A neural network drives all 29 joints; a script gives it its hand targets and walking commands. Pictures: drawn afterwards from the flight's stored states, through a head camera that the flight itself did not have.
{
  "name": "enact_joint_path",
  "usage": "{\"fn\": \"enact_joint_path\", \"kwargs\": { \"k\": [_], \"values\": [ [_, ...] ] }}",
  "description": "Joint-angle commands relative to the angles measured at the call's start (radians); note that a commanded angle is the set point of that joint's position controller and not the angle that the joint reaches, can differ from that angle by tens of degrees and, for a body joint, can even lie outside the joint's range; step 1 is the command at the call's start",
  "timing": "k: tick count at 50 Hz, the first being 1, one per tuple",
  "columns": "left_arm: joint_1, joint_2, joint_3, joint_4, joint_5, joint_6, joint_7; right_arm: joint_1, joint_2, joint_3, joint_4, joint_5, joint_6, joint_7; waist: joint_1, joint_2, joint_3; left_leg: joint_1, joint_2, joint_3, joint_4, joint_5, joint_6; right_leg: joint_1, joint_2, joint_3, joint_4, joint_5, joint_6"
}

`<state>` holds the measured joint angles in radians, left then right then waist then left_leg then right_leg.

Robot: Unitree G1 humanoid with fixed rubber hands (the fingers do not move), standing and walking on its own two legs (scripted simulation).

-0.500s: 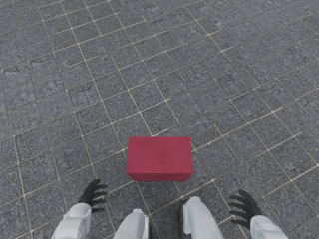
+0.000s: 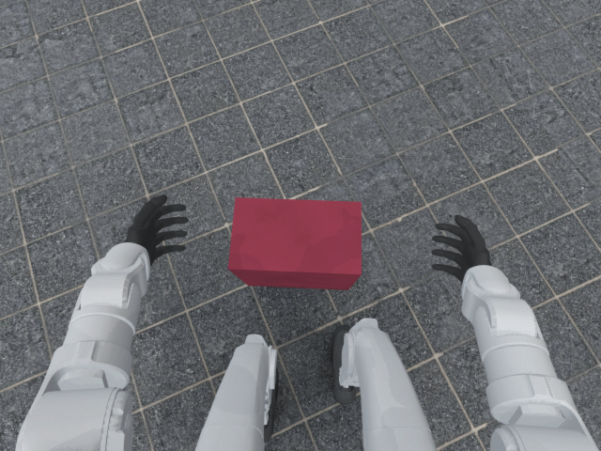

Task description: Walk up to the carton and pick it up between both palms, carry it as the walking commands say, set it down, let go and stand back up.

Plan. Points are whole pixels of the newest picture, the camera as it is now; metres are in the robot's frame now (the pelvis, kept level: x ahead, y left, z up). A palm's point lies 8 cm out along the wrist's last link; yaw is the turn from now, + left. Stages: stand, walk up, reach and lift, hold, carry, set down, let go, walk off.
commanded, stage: reach and lift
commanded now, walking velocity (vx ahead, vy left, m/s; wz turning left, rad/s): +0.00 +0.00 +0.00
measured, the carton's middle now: (298, 248) +0.47 +0.04 -0.52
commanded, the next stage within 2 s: none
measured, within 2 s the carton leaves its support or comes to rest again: neither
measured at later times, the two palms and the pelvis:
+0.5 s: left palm (143, 177) +0.48 +0.27 -0.11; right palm (449, 200) +0.45 -0.21 -0.13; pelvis +0.00 +0.01 -0.03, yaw +2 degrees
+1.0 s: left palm (180, 214) +0.48 +0.26 -0.26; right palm (429, 225) +0.45 -0.23 -0.27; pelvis -0.02 +0.02 -0.15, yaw +3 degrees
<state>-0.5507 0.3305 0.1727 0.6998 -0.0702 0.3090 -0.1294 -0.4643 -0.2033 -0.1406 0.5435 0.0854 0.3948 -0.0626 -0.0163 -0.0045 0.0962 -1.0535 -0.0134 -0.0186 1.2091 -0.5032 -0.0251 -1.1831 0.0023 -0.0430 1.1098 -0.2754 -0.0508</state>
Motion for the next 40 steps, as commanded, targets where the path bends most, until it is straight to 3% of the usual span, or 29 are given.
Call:
{"fn": "enact_joint_path", "kwargs": {
  "k": [1,2,3,4,5,6,7,8,9,12,13,14,15,16,17,18,19,21,24,25,29,30,32,33,34,35,37,38,40],
  "values": [
    [-0.283,0.222,0.071,-0.083,-0.013,-0.063,-0.013,-0.24,-0.134,-0.057,-0.12,0.0,-0.061,-0.025,-0.005,-0.014,-0.78,-0.233,-0.012,0.018,-0.196,0.027,0.034,0.827,0.002,0.132,-0.052,0.152,0.082],
    [-0.342,0.255,0.067,-0.042,-0.014,-0.07,-0.025,-0.252,-0.108,-0.046,-0.057,0.02,-0.055,-0.031,0.013,0.048,-0.757,-0.242,-0.01,0.026,-0.197,-0.015,0.034,0.818,-0.005,0.136,-0.059,0.08,0.082],
    [-0.373,0.274,0.076,-0.069,-0.017,-0.086,-0.032,-0.261,-0.099,-0.06,-0.094,0.017,-0.062,-0.04,-0.013,0.031,-0.797,-0.218,-0.007,0.024,-0.208,-0.01,0.045,0.787,0.01,0.127,-0.052,0.067,0.089],
    [-0.362,0.27,0.087,-0.06,-0.019,-0.101,-0.034,-0.264,-0.09,-0.049,-0.076,0.019,-0.072,-0.039,0.013,0.043,-0.832,-0.247,-0.015,0.026,-0.205,0.034,0.038,0.818,0.009,0.133,-0.047,0.123,0.082],
    [-0.344,0.278,0.105,-0.121,-0.017,-0.111,-0.038,-0.26,-0.112,-0.034,-0.148,0.033,-0.087,-0.04,0.008,0.011,-0.938,-0.274,-0.022,0.036,-0.189,0.06,0.027,0.923,0.013,0.157,-0.044,0.203,0.08],
    [-0.359,0.263,0.087,-0.049,-0.03,-0.114,-0.046,-0.291,-0.116,-0.045,-0.103,0.022,-0.098,-0.044,-0.01,0.039,-0.913,-0.304,-0.017,0.022,-0.203,0.064,0.037,0.897,0.009,0.145,-0.025,0.236,0.079],
    [-0.466,0.337,0.119,-0.018,-0.021,-0.13,-0.052,-0.383,-0.117,-0.05,-0.094,0.041,-0.111,-0.046,0.021,0.051,-0.958,-0.343,-0.022,0.039,-0.175,0.043,0.031,0.871,0.004,0.158,-0.012,0.199,0.084],
    [-0.415,0.329,0.109,0.043,-0.036,-0.131,-0.058,-0.349,-0.132,-0.051,-0.086,0.026,-0.113,-0.053,-0.015,0.009,-0.941,-0.341,-0.027,0.034,-0.179,0.032,0.032,0.897,0.006,0.157,-0.026,0.193,0.089],
    [-0.458,0.34,0.123,-0.025,-0.037,-0.142,-0.061,-0.359,-0.126,-0.048,-0.122,0.038,-0.111,-0.057,0.016,0.03,-1.0,-0.339,-0.031,0.039,-0.183,0.043,0.031,0.919,0.012,0.166,-0.017,0.195,0.09],
    [-0.571,0.359,0.13,0.046,-0.043,-0.157,-0.077,-0.491,-0.155,-0.074,-0.099,0.028,-0.134,-0.058,-0.017,0.008,-0.949,-0.407,-0.031,0.023,-0.168,0.019,0.034,0.834,0.009,0.167,-0.007,0.152,0.093],
    [-0.52,0.346,0.124,0.064,-0.047,-0.168,-0.08,-0.438,-0.11,-0.054,-0.071,0.027,-0.142,-0.057,-0.002,-0.004,-0.969,-0.393,-0.037,0.031,-0.178,0.04,0.038,0.865,0.009,0.168,-0.009,0.167,0.088],
    [-0.534,0.372,0.14,-0.001,-0.028,-0.178,-0.078,-0.467,-0.127,-0.052,-0.145,0.042,-0.152,-0.06,0.031,0.051,-1.096,-0.378,-0.045,0.046,-0.168,0.103,0.03,0.925,0.018,0.188,-0.004,0.25,0.084],
    [-0.58,0.327,0.112,0.042,-0.063,-0.178,-0.079,-0.507,-0.139,-0.071,-0.083,0.018,-0.159,-0.05,-0.018,0.009,-1.067,-0.397,-0.037,0.029,-0.183,0.078,0.036,0.902,0.02,0.157,0.019,0.26,0.079],
    [-0.618,0.357,0.137,0.078,-0.053,-0.187,-0.082,-0.566,-0.14,-0.077,-0.104,0.023,-0.172,-0.05,0.011,0.014,-1.051,-0.44,-0.047,0.031,-0.158,0.093,0.033,0.877,0.009,0.181,0.011,0.285,0.084],
    [-0.607,0.36,0.154,0.083,-0.046,-0.189,-0.082,-0.541,-0.138,-0.082,-0.09,0.014,-0.17,-0.052,-0.013,-0.028,-1.048,-0.449,-0.047,0.037,-0.163,0.078,0.034,0.897,0.02,0.177,0.017,0.286,0.09],
    [-0.647,0.346,0.135,0.083,-0.06,-0.195,-0.079,-0.574,-0.143,-0.088,-0.083,0.006,-0.18,-0.05,-0.039,-0.031,-1.08,-0.462,-0.047,0.027,-0.163,0.101,0.03,0.885,0.02,0.163,0.042,0.333,0.083],
    [-0.613,0.355,0.155,0.094,-0.048,-0.189,-0.069,-0.539,-0.167,-0.097,-0.064,0.011,-0.175,-0.043,0.009,0.014,-1.151,-0.377,-0.05,0.03,-0.165,0.13,0.026,0.896,0.02,0.161,0.036,0.293,0.084],
    [-0.651,0.388,0.156,0.129,-0.036,-0.193,-0.056,-0.571,-0.158,-0.109,0.004,0.002,-0.177,-0.034,0.007,0.011,-1.091,-0.398,-0.042,0.021,-0.169,0.102,0.025,0.781,0.019,0.147,0.041,0.238,0.081],
    [-0.642,0.331,0.134,0.072,-0.038,-0.205,-0.044,-0.584,-0.188,-0.132,-0.022,-0.013,-0.209,-0.013,-0.012,0.032,-1.198,-0.312,-0.047,0.029,-0.145,0.204,0.011,0.715,0.036,0.115,0.077,0.322,0.073],
    [-0.64,0.317,0.132,0.159,-0.037,-0.205,-0.041,-0.575,-0.172,-0.13,0.041,-0.01,-0.215,-0.004,-0.017,0.017,-1.116,-0.335,-0.045,0.015,-0.134,0.215,0.016,0.629,0.033,0.109,0.076,0.325,0.069],
    [-0.578,0.282,0.118,0.067,-0.032,-0.227,-0.012,-0.511,-0.203,-0.15,0.034,-0.013,-0.255,0.022,-0.014,0.031,-1.274,-0.337,-0.052,0.032,-0.067,0.322,-0.005,0.585,0.024,0.102,0.137,0.456,0.071],
    [-0.588,0.28,0.12,0.114,-0.033,-0.23,-0.009,-0.51,-0.183,-0.153,0.072,0.003,-0.26,0.038,-0.004,0.022,-1.216,-0.357,-0.052,0.02,-0.061,0.336,0.006,0.502,0.026,0.101,0.146,0.45,0.063],
    [-0.556,0.268,0.104,0.02,-0.029,-0.235,0.005,-0.461,-0.227,-0.172,0.037,0.004,-0.272,0.045,-0.023,0.046,-1.28,-0.363,-0.049,0.022,-0.016,0.376,-0.006,0.473,0.026,0.1,0.197,0.495,0.065],
    [-0.576,0.276,0.109,0.034,-0.042,-0.241,0.012,-0.478,-0.211,-0.168,0.061,0.012,-0.278,0.055,-0.019,0.03,-1.288,-0.359,-0.049,0.006,-0.001,0.396,0.002,0.411,0.027,0.098,0.219,0.496,0.065],
    [-0.577,0.277,0.117,0.037,-0.025,-0.242,0.021,-0.483,-0.231,-0.19,0.045,0.016,-0.29,0.058,-0.009,0.079,-1.247,-0.376,-0.046,0.009,0.04,0.423,-0.003,0.313,0.02,0.109,0.228,0.49,0.063],
    [-0.578,0.247,0.101,0.038,-0.039,-0.228,0.021,-0.523,-0.229,-0.178,0.042,0.014,-0.281,0.062,-0.031,0.036,-1.243,-0.398,-0.047,-0.001,0.034,0.4,-0.007,0.327,0.028,0.086,0.237,0.497,0.066],
    [-0.602,0.26,0.101,-0.007,-0.047,-0.23,0.037,-0.553,-0.264,-0.18,0.017,0.036,-0.286,0.071,-0.008,0.076,-1.302,-0.41,-0.047,0.017,0.088,0.369,-0.008,0.265,0.032,0.096,0.282,0.452,0.068],
    [-0.588,0.247,0.099,0.018,-0.052,-0.232,0.042,-0.54,-0.266,-0.171,0.047,0.027,-0.294,0.074,-0.004,0.055,-1.277,-0.438,-0.042,-0.003,0.103,0.427,-0.007,0.211,0.026,0.088,0.308,0.474,0.069],
    [-0.604,0.224,0.08,-0.038,-0.073,-0.223,0.056,-0.534,-0.274,-0.197,0.025,0.026,-0.29,0.076,-0.032,0.067,-1.356,-0.376,-0.045,-0.01,0.144,0.408,-0.009,0.16,0.032,0.069,0.337,0.434,0.068]
  ]
}}
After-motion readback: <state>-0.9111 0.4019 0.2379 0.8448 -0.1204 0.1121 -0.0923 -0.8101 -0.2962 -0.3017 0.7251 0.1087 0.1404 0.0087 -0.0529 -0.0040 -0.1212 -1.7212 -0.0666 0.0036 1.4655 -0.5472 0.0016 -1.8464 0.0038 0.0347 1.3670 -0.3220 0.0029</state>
